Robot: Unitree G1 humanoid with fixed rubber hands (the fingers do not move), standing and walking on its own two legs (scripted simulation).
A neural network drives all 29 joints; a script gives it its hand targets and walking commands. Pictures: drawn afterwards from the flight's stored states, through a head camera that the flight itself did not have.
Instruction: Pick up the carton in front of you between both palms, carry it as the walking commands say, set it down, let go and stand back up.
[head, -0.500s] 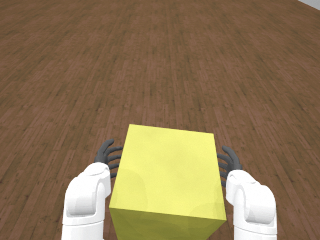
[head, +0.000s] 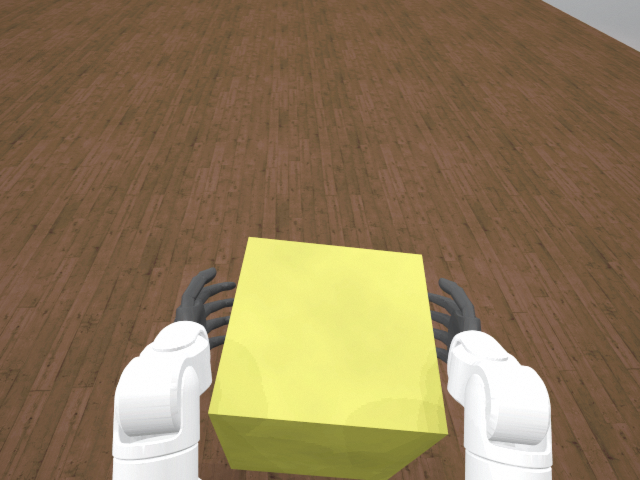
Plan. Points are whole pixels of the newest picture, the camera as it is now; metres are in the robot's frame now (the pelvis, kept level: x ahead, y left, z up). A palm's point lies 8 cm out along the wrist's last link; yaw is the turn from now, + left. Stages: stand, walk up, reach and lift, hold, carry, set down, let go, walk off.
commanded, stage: carry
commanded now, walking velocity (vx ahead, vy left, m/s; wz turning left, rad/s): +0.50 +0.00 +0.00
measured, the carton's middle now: (321, 367) +0.28 +0.00 +0.01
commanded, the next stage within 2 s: none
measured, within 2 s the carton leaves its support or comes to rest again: neither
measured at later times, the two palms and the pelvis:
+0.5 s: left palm (239, 187) +0.54 +0.14 +0.10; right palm (421, 202) +0.54 -0.15 +0.09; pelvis +0.26 -0.01 +0.02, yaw +2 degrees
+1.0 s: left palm (225, 161) +0.60 +0.17 +0.11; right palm (399, 167) +0.60 -0.12 +0.11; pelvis +0.33 +0.01 +0.02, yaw +2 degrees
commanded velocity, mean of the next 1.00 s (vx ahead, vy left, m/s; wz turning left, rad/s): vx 0.01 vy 0.00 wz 0.00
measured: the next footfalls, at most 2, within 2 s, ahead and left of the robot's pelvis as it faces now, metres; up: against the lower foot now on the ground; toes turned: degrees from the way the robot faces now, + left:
right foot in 0.38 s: +0.37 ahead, -0.11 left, +0.00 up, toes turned +15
left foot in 0.54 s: +0.23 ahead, +0.11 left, +0.00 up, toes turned +8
